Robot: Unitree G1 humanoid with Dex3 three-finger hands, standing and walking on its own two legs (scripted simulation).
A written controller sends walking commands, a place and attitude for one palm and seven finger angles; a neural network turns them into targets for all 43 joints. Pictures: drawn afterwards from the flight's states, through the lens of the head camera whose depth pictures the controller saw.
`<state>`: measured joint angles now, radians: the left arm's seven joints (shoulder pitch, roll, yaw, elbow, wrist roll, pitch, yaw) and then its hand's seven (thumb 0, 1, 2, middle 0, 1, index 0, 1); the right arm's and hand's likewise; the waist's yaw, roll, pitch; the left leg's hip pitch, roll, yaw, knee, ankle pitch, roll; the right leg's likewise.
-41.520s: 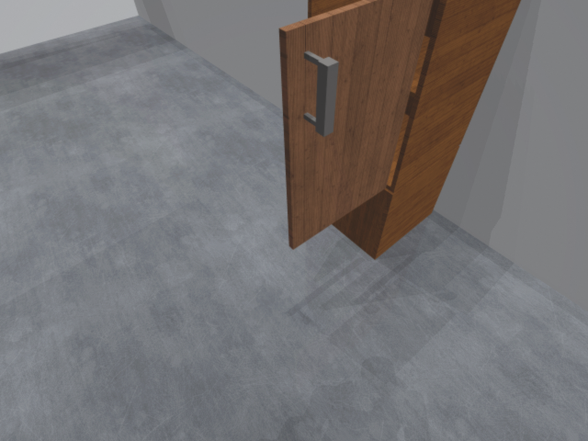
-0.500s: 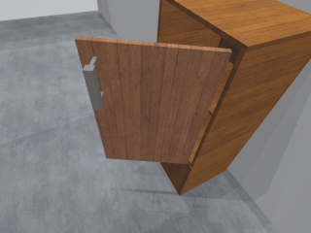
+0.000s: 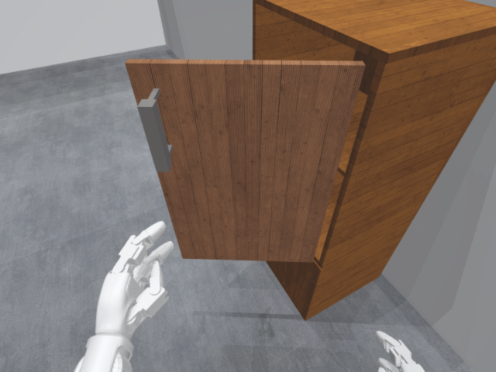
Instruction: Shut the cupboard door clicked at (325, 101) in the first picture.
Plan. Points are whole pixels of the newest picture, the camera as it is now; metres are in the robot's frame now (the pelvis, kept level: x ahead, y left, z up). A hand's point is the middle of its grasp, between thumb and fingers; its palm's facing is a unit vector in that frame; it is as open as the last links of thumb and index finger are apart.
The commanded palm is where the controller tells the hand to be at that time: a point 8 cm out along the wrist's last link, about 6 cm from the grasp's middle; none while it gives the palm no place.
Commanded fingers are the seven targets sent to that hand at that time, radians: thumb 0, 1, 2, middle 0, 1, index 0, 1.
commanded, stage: raise the hand and make a fist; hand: left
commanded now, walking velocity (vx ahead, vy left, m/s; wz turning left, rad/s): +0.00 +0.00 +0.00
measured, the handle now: (159, 130) +0.49 +0.16 +0.17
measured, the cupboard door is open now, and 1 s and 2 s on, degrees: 60 60 60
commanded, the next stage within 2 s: bring the fist close to the handle in 1.64 s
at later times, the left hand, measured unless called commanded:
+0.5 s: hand (159, 298) +0.23 +0.13 +0.05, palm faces -0.15 -0.99 -0.02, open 4.4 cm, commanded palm +0.19 +0.21 +0.07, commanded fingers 0.00 0.90 0.90 -0.92 -1.08 -0.92 -1.08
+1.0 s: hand (102, 248) +0.25 +0.19 +0.15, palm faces +0.03 -1.00 -0.06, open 3.1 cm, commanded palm +0.22 +0.23 +0.14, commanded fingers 0.00 0.90 0.90 -1.30 -1.50 -1.30 -1.50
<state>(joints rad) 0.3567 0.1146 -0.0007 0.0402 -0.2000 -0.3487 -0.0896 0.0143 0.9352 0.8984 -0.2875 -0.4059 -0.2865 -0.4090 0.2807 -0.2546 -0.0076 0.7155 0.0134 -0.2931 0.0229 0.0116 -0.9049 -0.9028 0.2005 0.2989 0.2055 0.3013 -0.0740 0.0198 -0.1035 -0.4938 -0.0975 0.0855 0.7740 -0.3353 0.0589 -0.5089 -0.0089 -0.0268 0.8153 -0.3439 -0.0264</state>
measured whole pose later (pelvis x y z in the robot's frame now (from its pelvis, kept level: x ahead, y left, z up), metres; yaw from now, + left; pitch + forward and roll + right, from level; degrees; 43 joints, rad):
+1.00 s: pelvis +0.05 -0.01 +0.01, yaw +2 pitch +3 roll -2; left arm 0.39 0.28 0.22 -0.33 -0.35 -0.13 -0.25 0.02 0.90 0.90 -1.20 -1.39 -1.19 -1.39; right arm 0.25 -0.26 0.04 0.53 0.06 -0.25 -0.06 0.01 -0.90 -0.90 0.20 0.30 0.20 0.30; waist 0.04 0.05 -0.09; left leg -0.42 -0.06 0.01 0.76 -0.40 0.08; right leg -0.38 0.04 -0.09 0.70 -0.38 -0.04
